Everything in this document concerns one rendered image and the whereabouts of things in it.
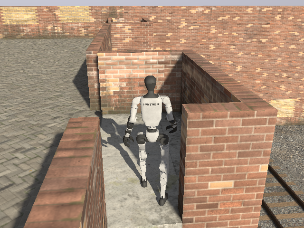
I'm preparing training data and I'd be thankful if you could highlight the right robot upper arm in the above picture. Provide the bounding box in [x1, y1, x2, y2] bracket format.
[161, 95, 174, 121]

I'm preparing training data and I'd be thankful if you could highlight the right robot forearm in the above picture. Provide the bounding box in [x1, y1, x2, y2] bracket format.
[169, 114, 177, 128]

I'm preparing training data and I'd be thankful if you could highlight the left robot forearm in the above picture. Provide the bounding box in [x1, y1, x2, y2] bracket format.
[124, 116, 134, 137]

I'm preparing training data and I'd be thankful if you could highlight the left robot upper arm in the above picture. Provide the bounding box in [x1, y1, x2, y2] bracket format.
[129, 96, 141, 123]

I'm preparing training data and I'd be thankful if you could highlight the right robot hand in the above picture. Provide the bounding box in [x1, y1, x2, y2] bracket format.
[166, 125, 177, 133]

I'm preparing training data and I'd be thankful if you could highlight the right robot thigh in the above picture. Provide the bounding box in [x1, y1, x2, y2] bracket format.
[159, 133, 169, 172]

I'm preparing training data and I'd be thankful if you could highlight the robot left foot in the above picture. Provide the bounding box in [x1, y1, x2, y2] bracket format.
[141, 177, 147, 188]

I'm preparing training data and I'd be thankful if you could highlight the left robot hand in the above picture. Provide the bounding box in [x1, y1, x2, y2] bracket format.
[123, 135, 134, 147]

